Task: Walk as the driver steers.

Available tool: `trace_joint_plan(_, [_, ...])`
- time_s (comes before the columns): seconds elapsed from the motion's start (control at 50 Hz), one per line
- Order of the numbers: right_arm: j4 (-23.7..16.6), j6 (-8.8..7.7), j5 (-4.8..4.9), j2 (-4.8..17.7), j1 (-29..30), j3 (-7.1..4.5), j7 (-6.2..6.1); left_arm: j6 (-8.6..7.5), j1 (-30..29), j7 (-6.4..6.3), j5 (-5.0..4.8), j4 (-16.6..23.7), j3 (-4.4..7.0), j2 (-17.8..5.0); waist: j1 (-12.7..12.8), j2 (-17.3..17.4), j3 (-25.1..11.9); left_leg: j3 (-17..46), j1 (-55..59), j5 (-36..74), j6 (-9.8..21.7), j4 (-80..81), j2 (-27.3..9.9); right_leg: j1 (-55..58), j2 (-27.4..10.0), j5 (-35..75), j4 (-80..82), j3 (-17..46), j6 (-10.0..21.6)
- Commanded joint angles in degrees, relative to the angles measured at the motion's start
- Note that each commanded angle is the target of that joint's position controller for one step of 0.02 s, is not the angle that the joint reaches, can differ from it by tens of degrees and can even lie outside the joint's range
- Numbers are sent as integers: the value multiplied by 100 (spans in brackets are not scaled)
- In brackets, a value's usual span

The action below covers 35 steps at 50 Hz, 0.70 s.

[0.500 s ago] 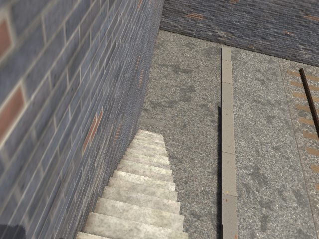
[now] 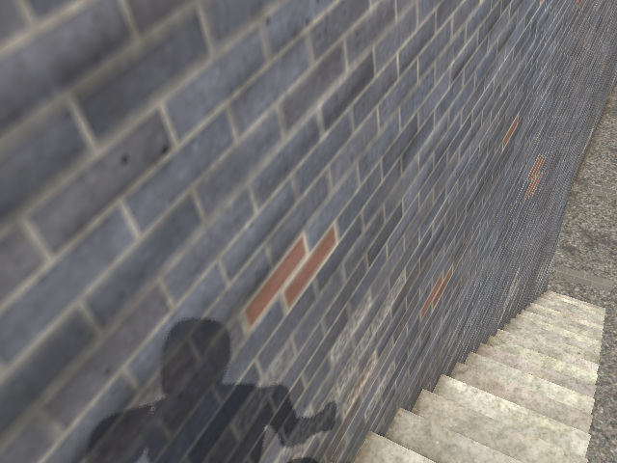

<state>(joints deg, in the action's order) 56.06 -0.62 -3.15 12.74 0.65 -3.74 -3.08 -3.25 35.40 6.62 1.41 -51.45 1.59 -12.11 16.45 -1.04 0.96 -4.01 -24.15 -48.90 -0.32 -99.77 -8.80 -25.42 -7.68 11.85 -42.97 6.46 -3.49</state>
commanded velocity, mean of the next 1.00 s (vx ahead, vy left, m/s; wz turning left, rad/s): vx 0.21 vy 0.00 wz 0.01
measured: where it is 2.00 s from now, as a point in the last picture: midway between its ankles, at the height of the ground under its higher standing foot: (515, 375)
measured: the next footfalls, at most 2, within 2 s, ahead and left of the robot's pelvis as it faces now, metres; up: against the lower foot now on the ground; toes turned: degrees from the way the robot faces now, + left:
left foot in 0.68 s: +0.62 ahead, -0.13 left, -0.49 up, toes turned -23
right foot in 0.82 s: +0.49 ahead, -0.23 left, -0.39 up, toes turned +0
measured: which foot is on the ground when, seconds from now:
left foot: up 0.00-0.66, down 0.68-0.78, up 0.80-0.86, down 0.88-1.00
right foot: down 0.00-0.56, up 0.58-0.80, down 0.82-0.98, up 1.00-1.00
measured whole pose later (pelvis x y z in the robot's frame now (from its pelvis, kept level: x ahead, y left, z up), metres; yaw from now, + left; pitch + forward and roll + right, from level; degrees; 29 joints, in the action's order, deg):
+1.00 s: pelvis +0.85 -0.13 -0.77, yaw -1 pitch +5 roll +0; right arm 52.1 -8.5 -9.3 12.2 -27.2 -0.8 0.6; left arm -8.7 19.9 -6.5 -2.5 -22.5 -4.7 -11.0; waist 2.6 2.8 -9.4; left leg -10.2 -35.5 4.2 12.2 -62.0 5.2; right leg -9.3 7.9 -52.7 -111.4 3.4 -18.4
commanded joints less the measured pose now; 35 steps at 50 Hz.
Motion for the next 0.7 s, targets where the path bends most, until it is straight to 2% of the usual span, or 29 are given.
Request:
trace_joint_plan(0.02, [-1484,8,-310,-680,186,17,313,-133,2472,-441,-509,-1209,107,-1089,-696,-3874,893,-525,-4407,-26,80,-2429,1693,1344,382,3347,817,3149,-2224])
trace_joint_plan(0.04, [-1108,-32,-436,-684,-581,105,287,-280,2405,-619,-572,-1233,308,-1416,-841,-3703,433,53,-4070,982,77,-1884,1545,1449,-50,-341,2075,4976,-1881])
trace_joint_plan(0.08, [-721,-19,-258,146,-102,83,68,-503,1232,-661,-258,-1033,337,-1071,-944,-1131,377,493,-3343,3543,151,-127,1091,1469,122,-151,1507,4113,-1442])
trace_joint_plan(0.1, [-777,-23,-165,298,-125,-23,66,-578,1514,-938,-428,-1067,544,-1524,-923,-1582,-359,820,-3672,4346,230,933,871,2329,-208,307,1368,4591,-1299])
trace_joint_plan(0.12, [-1836,-526,-51,80,-574,115,633,-1212,-1365,-695,-361,1116,-27,-1362,-1973,-2364,-454,2236,-3920,5495,-281,-125,579,611,536,-2605,186,4674,-98])
trace_joint_plan(0.14, [-1514,-509,-113,499,33,76,807,-1258,-1803,-805,-181,1143,-29,-832,-1442,-743,-371,1850,-3898,5215,-310,572,726,527,751,-2580,-214,3947,319])
trace_joint_plan(0.16, [-1881,-364,-113,488,342,96,827,-1240,-1200,-869,-57,1245,-158,-471,-1162,-1,-325,1421,-4185,5120,-420,781,894,510,879,-2009,-523,3703,315])
trace_joint_plan(0.2, [-2139,-385,-41,60,-599,315,666,-1122,474,-911,216,619,-178,-359,-1210,-246,-49,1270,-4622,5078,-331,699,818,904,893,38,-789,3701,165])
trace_joint_plan(0.22, [-1996,-421,24,356,-656,287,726,-1063,624,-943,131,659,-185,-200,-1028,-403,-50,1224,-4875,5473,-387,1523,711,919,1031,-523,-1190,3245,299])
trace_joint_plan(0.26, [-2522,-451,65,185,148,443,851,-974,774,-910,144,958,-257,-107,-629,-246,-445,654,-3098,6699,-358,3117,767,-509,1680,-1047,-1293,2141,434])
trace_joint_plan(0.28, [-2394,-421,-122,49,26,436,927,-894,370,-824,-16,1085,-338,-186,-875,-649,-650,405,-1335,7185,-188,3264,920,-1896,1870,-1740,-1288,2022,731])
trace_joint_plan(0.3, [-2167,-371,-279,6,-586,403,1012,-896,-44,-694,14,1141,-372,-269,-1167,-696,-676,383,-327,7478,-9,3228,1020,-2650,1982,-2379,-1513,1817,963])
trace_joint_plan(0.32, [-2151,-266,-381,146,-850,394,1097,-918,-469,-653,-64,1335,-337,-657,-1390,-590,-394,394,-574,7008,83,3085,1048,-2389,1718,-1976,-1560,1911,1035])
trace_joint_plan(0.36, [-2244,-53,-235,626,-522,330,1160,-1008,-186,-721,-206,1345,-217,-1047,-895,-335,166,1054,-4170,5665,2,3812,785,1089,1295,-1453,-2368,2661,884])
trace_joint_plan(0.4, [-2329,-176,-196,583,25,410,1176,-1051,559,-828,-294,1327,-241,-974,-272,-397,273,1092,-5776,5061,-31,4590,630,3182,1170,-848,-2777,2920,518])
trace_joint_plan(0.42, [-2247,-308,-328,659,573,436,1198,-1011,1590,-1028,-343,1096,-372,-626,373,-808,479,1067,-7095,5028,-45,4825,576,4257,1193,-1170,-3030,2909,457])
trace_joint_plan(0.44, [-2329,-408,-487,642,1031,433,1199,-944,1895,-1133,-394,1036,-462,-559,537,-1172,659,1068,-7665,4679,82,4840,585,4734,1209,-998,-2922,2974,396])
trace_joint_plan(0.46, [-2047,-542,-194,369,931,166,405,-469,2377,-1205,-40,-194,106,-728,960,-929,425,47,-6387,4787,141,5049,1853,3957,1362,2614,-1919,2242,14])
trace_joint_plan(0.48, [-2221,-782,-619,708,711,528,1154,-665,945,-1014,-303,1796,-465,-596,269,-799,1071,821,-5091,5670,485,5632,488,1775,1808,-2326,-3240,2411,43])
trace_joint_plan(0.5, [-1355,-896,-606,743,-1189,389,1120,-538,-681,-761,-170,2073,-488,-493,-778,-324,786,350,-1583,7683,629,6011,491,-667,2046,-3917,-3404,898,491])
trace_joint_plan(0.52, [-1257,-929,-807,474,-2247,492,1213,-353,-1344,-556,191,2383,-490,-679,-1388,-203,418,238,1639,8754,663,4772,688,-3267,2232,-5102,-3393,88,526])
trace_joint_plan(0.54, [-1267,-1017,-655,293,-2689,578,1272,-191,-1592,-453,251,2429,-410,-657,-1604,114,501,523,2208,8497,462,4775,602,-3292,2034,-5165,-3086,-146,490])
trace_joint_plan(0.56, [-1322,-1033,-540,419,-2569,593,1245,-238,-1342,-473,215,2205,-392,-714,-1435,908,1056,614,1493,8042,353,5320,430,-2668,1861,-5271,-3510,-58,299])
trace_joint_plan(0.58, [-997,-1016,-386,658,-2987,612,1076,-363,-1187,-535,212,2004,-411,-712,-1350,1268,840,393,1018,7750,125,6095,478,-1311,1778,-4996,-4156,-357,108])
trace_joint_plan(0.6, [-287,-1041,-551,826,-4550,530,777,-472,-1548,-760,183,1927,-188,-1186,-1942,2592,981,-77,963,7918,-175,6577,790,-506,1926,-5345,-5728,-818,-546])
trace_joint_plan(0.62, [126,-987,-440,540,-5600,622,766,-464,-1861,-815,224,1980,-180,-1437,-2256,2172,189,323,1778,7933,-72,6661,372,-104,1788,-5720,-6634,-835,-803])
trace_joint_plan(0.66, [420,-955,-473,560,-6166,532,758,-483,-2138,-852,102,2167,-169,-1432,-2278,1791,-106,307,2152,6893,242,7283,299,360,1610,-6888,-7859,-973,-392])
trace_joint_plan(0.68, [198,-1028,-447,800,-6301,382,576,-445,-2860,-746,303,2440,-199,-1310,-2593,814,-349,312,2684,5119,-19,7818,885,98,1878,-6409,-7829,-764,-128])
trace_joint_plan(0.7, [-24,-1033,-339,1384,-5962,316,602,-408,-2665,-562,529,2346,-247,-790,-2115,1188,-775,764,3695,5640,353,7886,1042,-472,2012,-5752,-8448,-493,28])
Velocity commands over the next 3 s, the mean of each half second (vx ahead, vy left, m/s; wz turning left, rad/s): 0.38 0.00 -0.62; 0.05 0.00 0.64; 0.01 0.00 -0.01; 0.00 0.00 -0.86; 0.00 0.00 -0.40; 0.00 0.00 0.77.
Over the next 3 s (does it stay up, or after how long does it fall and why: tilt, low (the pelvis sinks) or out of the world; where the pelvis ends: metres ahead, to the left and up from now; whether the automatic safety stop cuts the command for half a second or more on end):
stays up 2.82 -0.69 -2.69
